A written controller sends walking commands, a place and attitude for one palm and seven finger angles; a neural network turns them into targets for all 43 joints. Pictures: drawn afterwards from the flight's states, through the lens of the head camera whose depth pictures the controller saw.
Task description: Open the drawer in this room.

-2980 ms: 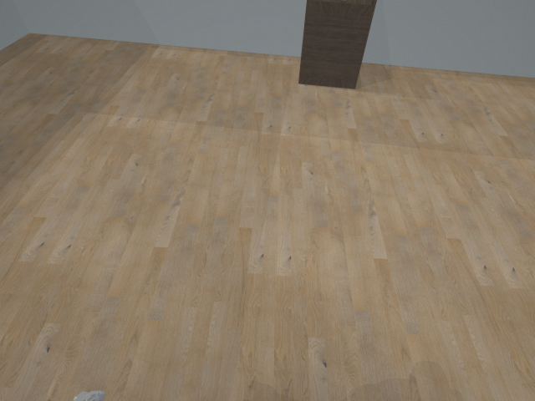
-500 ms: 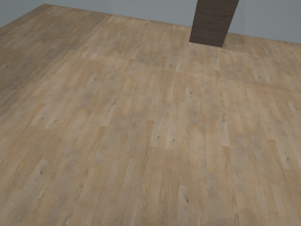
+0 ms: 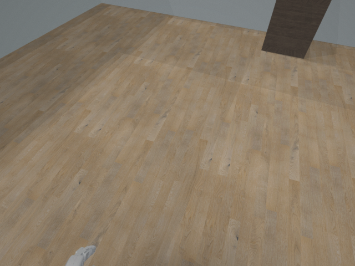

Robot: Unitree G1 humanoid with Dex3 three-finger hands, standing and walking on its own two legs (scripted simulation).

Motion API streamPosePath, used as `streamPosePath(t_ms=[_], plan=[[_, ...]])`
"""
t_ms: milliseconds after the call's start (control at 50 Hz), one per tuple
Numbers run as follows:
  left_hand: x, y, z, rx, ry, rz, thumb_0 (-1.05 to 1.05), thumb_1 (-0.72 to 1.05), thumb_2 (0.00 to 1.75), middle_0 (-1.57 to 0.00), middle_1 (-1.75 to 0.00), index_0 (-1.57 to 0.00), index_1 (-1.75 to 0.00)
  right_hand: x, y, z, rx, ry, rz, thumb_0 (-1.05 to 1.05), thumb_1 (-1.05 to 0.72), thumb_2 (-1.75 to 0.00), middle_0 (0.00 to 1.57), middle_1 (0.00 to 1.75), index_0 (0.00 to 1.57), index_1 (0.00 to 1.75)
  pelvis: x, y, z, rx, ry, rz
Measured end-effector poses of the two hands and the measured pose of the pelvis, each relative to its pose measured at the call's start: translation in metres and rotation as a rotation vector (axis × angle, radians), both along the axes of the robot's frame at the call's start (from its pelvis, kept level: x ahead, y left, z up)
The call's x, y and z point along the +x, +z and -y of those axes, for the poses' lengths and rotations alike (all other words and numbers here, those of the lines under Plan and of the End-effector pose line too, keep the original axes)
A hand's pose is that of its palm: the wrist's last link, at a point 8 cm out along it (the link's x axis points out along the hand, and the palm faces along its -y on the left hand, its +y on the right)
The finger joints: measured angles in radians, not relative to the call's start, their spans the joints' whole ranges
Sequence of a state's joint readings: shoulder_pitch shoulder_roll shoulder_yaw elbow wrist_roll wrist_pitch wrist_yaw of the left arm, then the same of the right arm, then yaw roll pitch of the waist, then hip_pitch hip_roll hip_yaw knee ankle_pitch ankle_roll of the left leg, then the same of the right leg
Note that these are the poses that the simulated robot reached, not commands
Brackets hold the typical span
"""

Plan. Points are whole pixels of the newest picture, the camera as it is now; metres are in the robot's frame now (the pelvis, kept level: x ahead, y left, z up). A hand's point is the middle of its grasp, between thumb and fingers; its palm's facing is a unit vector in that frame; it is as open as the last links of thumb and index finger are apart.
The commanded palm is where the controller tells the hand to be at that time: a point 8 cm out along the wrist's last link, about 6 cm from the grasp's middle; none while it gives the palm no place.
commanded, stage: stand and wait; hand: left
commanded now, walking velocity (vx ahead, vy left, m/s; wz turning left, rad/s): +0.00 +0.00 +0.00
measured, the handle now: out of the picture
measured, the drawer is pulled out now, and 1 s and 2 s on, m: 0.00 0.00 0.00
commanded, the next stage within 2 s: turn or walk to find it in 0.54 s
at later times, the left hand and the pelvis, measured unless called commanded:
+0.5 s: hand out of the picture -0.06 +0.18 -0.18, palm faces +0.13 -0.98 -0.16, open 7.4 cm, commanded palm none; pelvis +0.00 +0.02 +0.01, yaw +4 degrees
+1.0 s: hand out of the picture -0.03 +0.21 -0.17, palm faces +0.08 -0.98 -0.19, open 7.4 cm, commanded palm none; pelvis -0.03 +0.03 +0.01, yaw +3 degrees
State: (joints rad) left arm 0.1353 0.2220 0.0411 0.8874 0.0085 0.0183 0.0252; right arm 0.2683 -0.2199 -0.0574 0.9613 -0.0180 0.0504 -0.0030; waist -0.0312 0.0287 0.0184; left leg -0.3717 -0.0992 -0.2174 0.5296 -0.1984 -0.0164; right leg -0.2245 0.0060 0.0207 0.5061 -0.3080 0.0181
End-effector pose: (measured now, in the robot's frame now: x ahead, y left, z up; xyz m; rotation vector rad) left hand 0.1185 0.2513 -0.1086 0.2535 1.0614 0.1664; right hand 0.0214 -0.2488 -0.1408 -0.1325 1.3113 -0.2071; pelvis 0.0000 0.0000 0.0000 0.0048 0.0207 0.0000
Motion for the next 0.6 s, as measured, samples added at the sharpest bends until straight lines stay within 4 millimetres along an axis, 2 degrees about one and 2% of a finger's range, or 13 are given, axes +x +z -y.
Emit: streamPosePath(t_ms=[100, 200, 280, 380, 480, 600], plan=[[-0.042, 0.004, 0.012, 0.002, 0.05, -0.062, 0.0, 0.91, 0.9, -0.2, -0.3, -0.2, -0.3, 0.015, 0.002, 0.018, -0.004, 0.032, 0.021, 0.01, -0.91, -0.9, 0.2, 0.3, 0.2, 0.3, -0.002, 0.006, 0.009, 0.015, 0.029, 0.026], [-0.085, -0.005, 0.02, -0.032, 0.103, -0.16, 0.0, 0.91, 0.9, -0.2, -0.3, -0.2, -0.3, 0.024, 0.007, 0.021, -0.018, 0.068, 0.008, 0.01, -0.91, -0.9, 0.2, 0.3, 0.2, 0.3, 0.001, 0.009, 0.01, 0.021, 0.058, 0.028], [-0.122, -0.019, 0.024, -0.076, 0.153, -0.248, 0.0, 0.91, 0.9, -0.2, -0.3, -0.2, -0.3, 0.033, 0.008, 0.01, -0.031, 0.111, -0.021, 0.01, -0.91, -0.9, 0.2, 0.3, 0.2, 0.3, 0.003, 0.007, 0.004, 0.009, 0.068, 0.017], [-0.163, -0.038, 0.021, -0.13, 0.213, -0.368, 0.0, 0.91, 0.9, -0.2, -0.3, -0.2, -0.3, 0.048, 0.01, -0.017, -0.042, 0.159, -0.006, 0.01, -0.91, -0.9, 0.2, 0.3, 0.2, 0.3, 0.004, 0.002, -0.008, -0.001, 0.071, 0.021], [-0.182, -0.039, 0.02, -0.155, 0.221, -0.43, 0.01, 0.91, 0.9, -0.2, -0.3, -0.2, -0.3, 0.059, 0.015, -0.043, -0.019, 0.171, 0.032, 0.01, -0.91, -0.9, 0.2, 0.3, 0.2, 0.3, 0.005, 0.006, -0.015, -0.007, 0.066, 0.037], [-0.18, -0.037, 0.014, -0.156, 0.2, -0.411, 0.0, 0.91, 0.9, -0.2, -0.3, -0.2, -0.3, 0.06, 0.016, -0.056, -0.008, 0.157, 0.073, 0.0, -0.92, -0.9, 0.2, 0.3, 0.2, 0.3, 0.0, 0.009, -0.025, -0.01, 0.063, 0.044]])
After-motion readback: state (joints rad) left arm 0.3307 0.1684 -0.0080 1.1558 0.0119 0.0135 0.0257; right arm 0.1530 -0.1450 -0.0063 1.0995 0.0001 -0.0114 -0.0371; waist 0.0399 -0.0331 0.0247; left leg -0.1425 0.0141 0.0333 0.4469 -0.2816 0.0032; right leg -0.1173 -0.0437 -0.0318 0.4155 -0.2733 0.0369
